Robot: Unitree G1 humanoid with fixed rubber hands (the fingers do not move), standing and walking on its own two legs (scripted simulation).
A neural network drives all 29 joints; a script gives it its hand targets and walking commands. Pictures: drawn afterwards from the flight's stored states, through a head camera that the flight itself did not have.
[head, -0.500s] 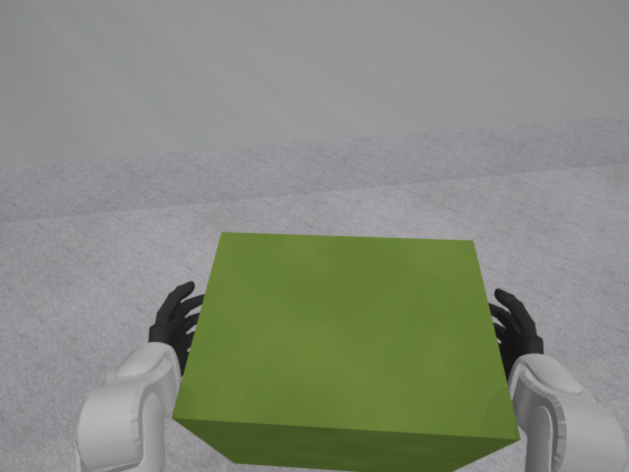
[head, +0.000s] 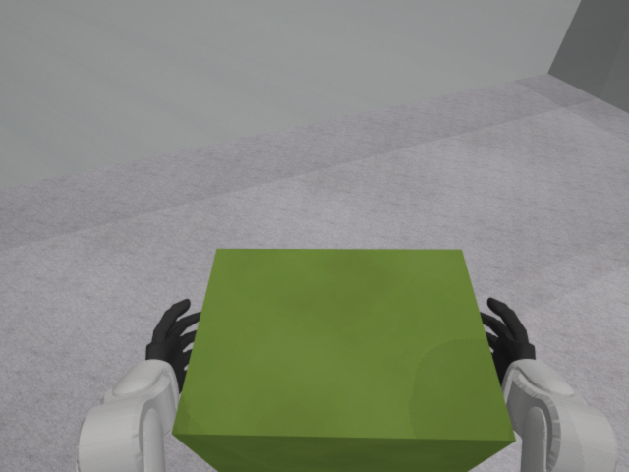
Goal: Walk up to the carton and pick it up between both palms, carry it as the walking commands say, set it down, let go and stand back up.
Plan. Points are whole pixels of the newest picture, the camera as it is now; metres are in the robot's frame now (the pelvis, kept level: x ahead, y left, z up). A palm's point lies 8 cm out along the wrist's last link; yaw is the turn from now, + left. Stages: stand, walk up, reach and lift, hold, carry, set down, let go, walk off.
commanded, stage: carry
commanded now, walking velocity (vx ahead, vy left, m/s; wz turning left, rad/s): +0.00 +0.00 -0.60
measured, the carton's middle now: (336, 377) +0.26 +0.02 +0.00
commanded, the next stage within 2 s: none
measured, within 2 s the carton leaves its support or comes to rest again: neither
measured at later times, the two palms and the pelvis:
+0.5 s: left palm (316, 398) +0.21 +0.04 +0.06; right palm out of the picture +0.10 -0.32 +0.07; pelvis -0.08 -0.06 -0.01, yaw -18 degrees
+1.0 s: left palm out of the picture +0.13 -0.10 +0.06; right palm out of the picture -0.10 -0.40 +0.06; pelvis -0.16 -0.10 -0.01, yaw -37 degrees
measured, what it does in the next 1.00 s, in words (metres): walks backwards, turning right: right foot, then left foot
